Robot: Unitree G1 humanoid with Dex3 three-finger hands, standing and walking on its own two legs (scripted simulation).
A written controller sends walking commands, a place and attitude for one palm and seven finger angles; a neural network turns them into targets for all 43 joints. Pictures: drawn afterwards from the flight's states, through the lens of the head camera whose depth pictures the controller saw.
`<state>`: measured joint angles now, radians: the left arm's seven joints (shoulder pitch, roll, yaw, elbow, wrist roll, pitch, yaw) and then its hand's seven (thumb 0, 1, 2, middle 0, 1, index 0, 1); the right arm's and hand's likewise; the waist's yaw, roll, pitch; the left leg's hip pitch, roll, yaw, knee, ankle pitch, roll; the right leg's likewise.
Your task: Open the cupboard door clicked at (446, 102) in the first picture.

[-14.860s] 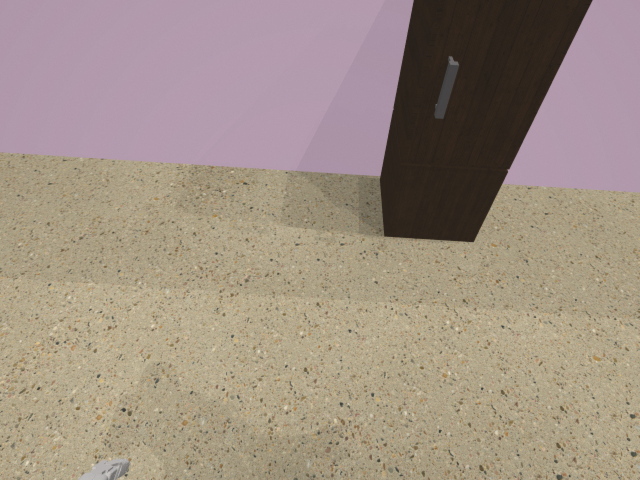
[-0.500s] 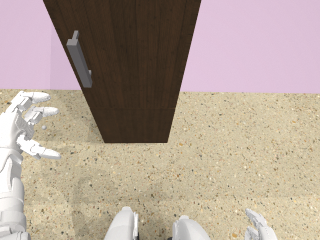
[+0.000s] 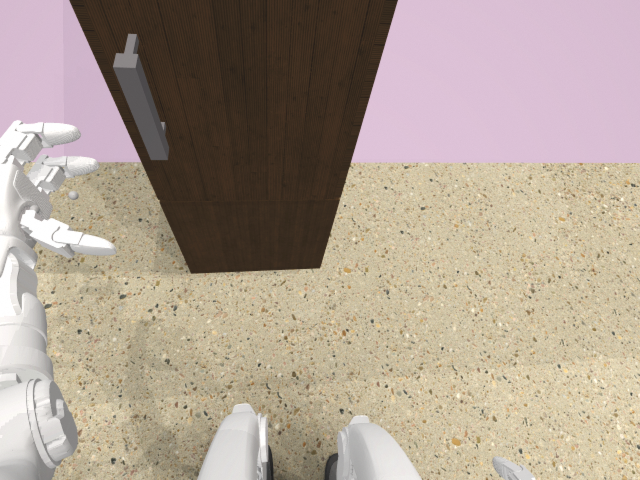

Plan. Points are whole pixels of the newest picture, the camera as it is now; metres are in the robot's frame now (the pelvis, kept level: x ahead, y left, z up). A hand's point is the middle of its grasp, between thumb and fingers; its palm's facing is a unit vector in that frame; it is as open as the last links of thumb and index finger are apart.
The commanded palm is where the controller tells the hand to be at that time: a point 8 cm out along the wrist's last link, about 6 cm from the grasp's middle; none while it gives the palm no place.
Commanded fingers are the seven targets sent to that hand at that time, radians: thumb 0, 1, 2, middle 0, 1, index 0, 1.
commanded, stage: move the hooked fingers beside the handle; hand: left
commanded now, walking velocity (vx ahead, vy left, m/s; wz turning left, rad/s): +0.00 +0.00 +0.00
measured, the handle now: (147, 101) +0.59 +0.24 +0.04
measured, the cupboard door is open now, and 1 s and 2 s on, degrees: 0 0 0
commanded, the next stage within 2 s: slide the fingers in behind the handle in 1.48 s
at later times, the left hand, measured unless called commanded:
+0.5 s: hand (92, 144) +0.50 +0.29 +0.05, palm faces +0.10 -1.00 +0.00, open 14.0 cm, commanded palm +0.50 +0.32 +0.04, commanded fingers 0.00 -0.50 0.30 -0.30 -1.20 -0.30 -1.20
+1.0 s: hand (91, 126) +0.54 +0.30 +0.04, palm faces +0.12 -0.99 +0.00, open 14.0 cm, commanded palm +0.53 +0.31 +0.04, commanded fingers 0.00 -0.50 0.30 -0.30 -1.20 -0.30 -1.20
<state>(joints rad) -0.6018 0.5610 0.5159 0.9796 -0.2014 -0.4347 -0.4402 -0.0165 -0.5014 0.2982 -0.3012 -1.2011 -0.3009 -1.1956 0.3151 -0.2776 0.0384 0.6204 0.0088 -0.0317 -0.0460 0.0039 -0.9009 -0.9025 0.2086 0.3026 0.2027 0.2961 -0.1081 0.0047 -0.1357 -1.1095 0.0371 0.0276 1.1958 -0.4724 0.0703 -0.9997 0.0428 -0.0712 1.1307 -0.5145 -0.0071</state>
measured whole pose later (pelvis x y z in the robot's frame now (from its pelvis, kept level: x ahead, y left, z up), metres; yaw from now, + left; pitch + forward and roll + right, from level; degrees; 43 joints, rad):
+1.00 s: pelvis +0.00 -0.01 -0.03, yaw -3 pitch +30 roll -8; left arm -1.02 0.87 0.61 1.24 -0.06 -0.34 -0.44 -0.02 -0.50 0.30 -0.30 -1.20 -0.30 -1.20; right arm 0.37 -0.28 0.10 0.61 -0.01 0.08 -0.02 0.00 -0.90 -0.90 0.21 0.30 0.20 0.30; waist -0.22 0.02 -0.10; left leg -1.34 0.07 -0.02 1.31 -0.50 0.06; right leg -1.21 0.08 -0.11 1.21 -0.53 -0.02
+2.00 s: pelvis +0.00 +0.00 -0.02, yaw -2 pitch +28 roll -8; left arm -1.00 0.75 0.52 1.23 -0.06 -0.37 -0.35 -0.02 -0.50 0.30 -0.30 -1.20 -0.30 -1.20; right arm 0.37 -0.28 0.09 0.61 -0.03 0.08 -0.01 0.00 -0.90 -0.90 0.21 0.30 0.20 0.30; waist -0.23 0.03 -0.11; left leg -1.29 0.06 -0.01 1.28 -0.49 0.07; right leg -1.16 0.07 -0.10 1.17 -0.51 -0.01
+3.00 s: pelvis +0.01 -0.01 -0.01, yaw -1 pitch +27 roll -6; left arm -0.97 0.62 0.47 1.22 -0.07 -0.43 -0.23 -0.02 -0.50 0.30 -0.29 -1.20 -0.30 -1.20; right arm 0.37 -0.27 0.07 0.63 -0.03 0.08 0.01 0.00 -0.90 -0.90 0.21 0.30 0.20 0.30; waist -0.21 0.04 -0.12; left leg -1.25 0.06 0.00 1.26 -0.50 0.05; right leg -1.13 0.07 -0.09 1.18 -0.53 -0.03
